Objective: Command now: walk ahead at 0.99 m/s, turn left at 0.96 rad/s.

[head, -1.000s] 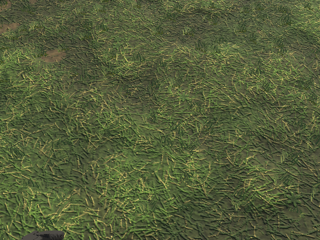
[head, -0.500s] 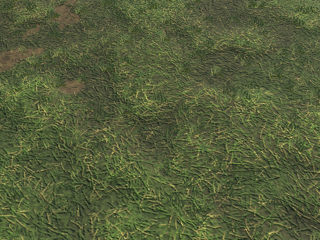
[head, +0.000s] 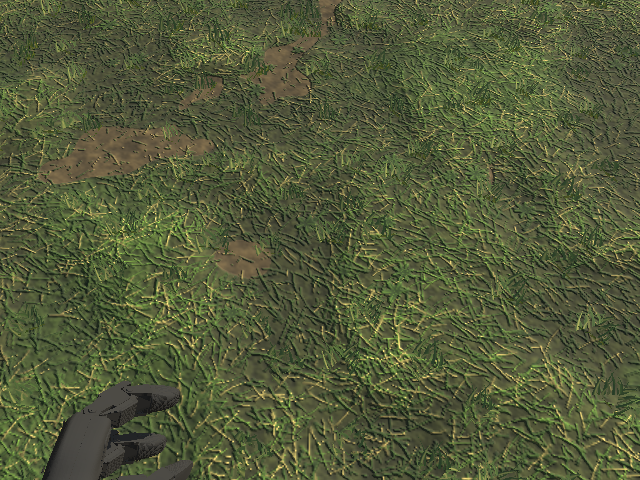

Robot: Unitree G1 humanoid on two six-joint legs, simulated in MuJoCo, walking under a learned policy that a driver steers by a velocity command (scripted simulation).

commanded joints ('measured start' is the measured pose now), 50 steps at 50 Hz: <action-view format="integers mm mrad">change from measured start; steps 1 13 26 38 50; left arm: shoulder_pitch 449 351 357 219 185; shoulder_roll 329 106 119 31 155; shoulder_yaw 135 90 70 89 138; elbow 71 226 130 106 -57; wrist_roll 26 -13 -52 -70 -59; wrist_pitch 7 -50 -4 -10 65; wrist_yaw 23 -15 8 -67 0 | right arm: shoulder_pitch -63 -470 -119 -207 -298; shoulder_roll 2 16 -97 -41 -6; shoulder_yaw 36 74 2 31 35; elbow -190 -329 -136 -102 -253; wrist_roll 26 -26 -36 0 -16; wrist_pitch -25 75 31 -9 54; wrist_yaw -3 86 -21 -91 -30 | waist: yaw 191 87 81 93 71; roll -405 -60 -103 70 31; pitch -437 95 -89 -90 -89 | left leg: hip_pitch -767 -786 39 -138 -613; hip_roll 46 259 470 239 123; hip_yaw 115 308 -182 457 123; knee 710 309 -422 -321 411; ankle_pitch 50 486 709 1126 105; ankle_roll -9 -36 215 -101 -193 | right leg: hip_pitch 959 394 -184 139 214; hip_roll -452 -203 -85 77 -44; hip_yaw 876 -235 -26 -202 424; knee -309 -479 953 35 -286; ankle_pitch -757 115 -263 334 -5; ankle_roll -159 -67 -26 -1 -289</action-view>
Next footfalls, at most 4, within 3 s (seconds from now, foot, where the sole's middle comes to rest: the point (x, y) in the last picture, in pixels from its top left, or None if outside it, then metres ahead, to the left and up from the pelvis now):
0.44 left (238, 435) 0.54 0.13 -0.74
0.84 right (222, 289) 0.90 0.16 -0.74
1.30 left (140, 284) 0.93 0.35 -0.74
1.76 right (242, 329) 0.78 0.12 -0.74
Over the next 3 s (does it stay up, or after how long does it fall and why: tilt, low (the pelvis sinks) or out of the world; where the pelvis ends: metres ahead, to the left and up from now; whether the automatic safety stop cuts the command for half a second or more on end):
stays up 0.86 0.26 0.03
